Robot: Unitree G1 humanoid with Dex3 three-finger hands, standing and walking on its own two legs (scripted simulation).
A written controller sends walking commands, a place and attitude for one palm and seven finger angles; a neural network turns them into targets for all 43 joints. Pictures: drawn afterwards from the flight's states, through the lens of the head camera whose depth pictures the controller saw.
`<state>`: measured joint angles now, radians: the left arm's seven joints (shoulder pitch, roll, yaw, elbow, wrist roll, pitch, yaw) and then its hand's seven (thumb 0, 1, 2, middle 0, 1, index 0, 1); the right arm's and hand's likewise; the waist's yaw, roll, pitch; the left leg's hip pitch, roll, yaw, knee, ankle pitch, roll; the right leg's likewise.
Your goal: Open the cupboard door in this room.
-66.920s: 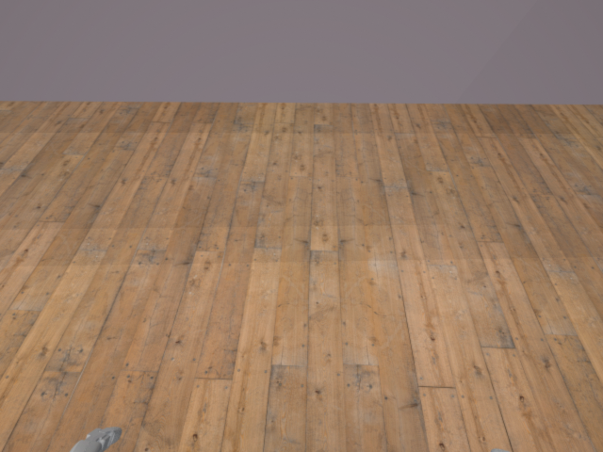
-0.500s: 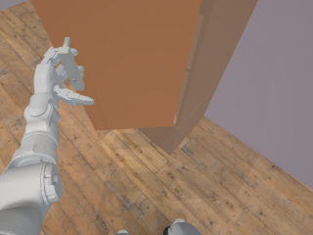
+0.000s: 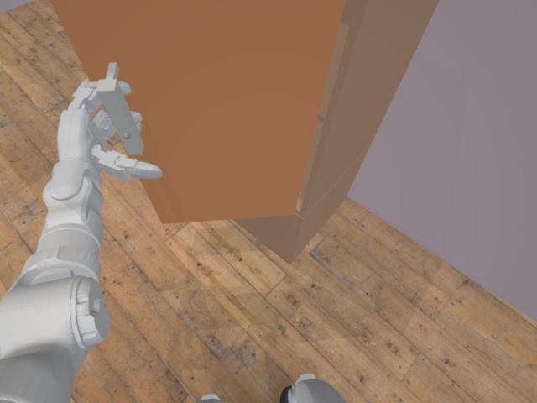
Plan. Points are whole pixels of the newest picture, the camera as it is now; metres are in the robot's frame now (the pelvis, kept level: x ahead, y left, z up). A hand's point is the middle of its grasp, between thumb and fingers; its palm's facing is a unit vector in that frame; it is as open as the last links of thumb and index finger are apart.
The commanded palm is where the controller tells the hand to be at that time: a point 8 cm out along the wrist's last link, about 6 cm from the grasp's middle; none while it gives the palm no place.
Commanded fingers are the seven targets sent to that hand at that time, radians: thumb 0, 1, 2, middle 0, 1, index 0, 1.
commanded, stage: slide the fingers in behind the handle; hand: left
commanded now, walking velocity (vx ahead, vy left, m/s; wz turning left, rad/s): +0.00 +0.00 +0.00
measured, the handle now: (124, 111) +0.54 +0.19 +0.10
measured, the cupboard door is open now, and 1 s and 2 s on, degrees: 46 46 84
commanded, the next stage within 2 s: close the thumb around the handle in 0.12 s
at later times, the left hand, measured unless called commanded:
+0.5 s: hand (133, 135) +0.49 +0.17 +0.09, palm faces +0.04 -1.00 -0.01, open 11.8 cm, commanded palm +0.45 +0.22 +0.10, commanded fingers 0.00 0.34 0.66 -0.36 -1.29 -0.36 -1.29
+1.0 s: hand (134, 137) +0.48 +0.17 +0.10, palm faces +0.04 -1.00 +0.00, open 6.0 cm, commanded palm +0.45 +0.22 +0.10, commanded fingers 0.00 0.90 0.90 -0.40 -1.35 -0.40 -1.35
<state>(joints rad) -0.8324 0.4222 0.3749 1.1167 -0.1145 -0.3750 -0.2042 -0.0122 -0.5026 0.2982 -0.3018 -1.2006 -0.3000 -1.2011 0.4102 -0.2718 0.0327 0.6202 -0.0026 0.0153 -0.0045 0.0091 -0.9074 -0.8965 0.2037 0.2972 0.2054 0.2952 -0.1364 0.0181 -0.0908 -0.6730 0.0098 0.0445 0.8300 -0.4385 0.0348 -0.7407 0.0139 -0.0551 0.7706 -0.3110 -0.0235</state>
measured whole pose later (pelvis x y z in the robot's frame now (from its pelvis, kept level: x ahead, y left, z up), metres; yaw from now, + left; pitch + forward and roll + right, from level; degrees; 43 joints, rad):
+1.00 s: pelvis +0.00 +0.00 +0.00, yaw +1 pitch +15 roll -1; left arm -0.83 0.39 0.34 1.11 -0.12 -0.38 -0.18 0.01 0.69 0.83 -0.34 -1.33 -0.33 -1.33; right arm 0.39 -0.28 0.03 0.62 0.00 0.01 -0.01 0.01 -0.91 -0.90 0.20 0.30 0.20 0.30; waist -0.13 0.02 -0.09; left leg -0.66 0.01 0.04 0.83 -0.43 0.03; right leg -0.73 0.01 -0.06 0.77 -0.31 -0.03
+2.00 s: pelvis +0.02 -0.03 +0.02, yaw +3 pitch +5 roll +0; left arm 0.13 -0.08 -0.24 -0.06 0.07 0.01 0.55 0.02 0.65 0.77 -0.32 -1.27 -0.33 -1.32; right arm 0.16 -0.17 0.03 0.54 -0.06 0.10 0.02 0.01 -0.91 -0.90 0.20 0.30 0.20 0.30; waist 0.00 0.05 -0.09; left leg -0.34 0.01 -0.01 0.67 -0.41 -0.01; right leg -0.42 0.02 -0.10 0.68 -0.34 -0.06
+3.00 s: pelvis -0.02 -0.02 +0.01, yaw +3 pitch +3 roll +0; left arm -0.01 -0.09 -0.31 0.08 0.07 -0.01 0.62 -0.01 -0.46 0.31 -0.26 -0.94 -0.26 -0.94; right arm 0.16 -0.18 0.02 0.60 -0.05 0.03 0.02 0.02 -0.91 -0.90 0.20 0.30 0.20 0.30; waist 0.01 0.04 -0.06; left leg -0.39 -0.02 -0.01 0.74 -0.39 0.01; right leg -0.46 -0.01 -0.10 0.73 -0.32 -0.05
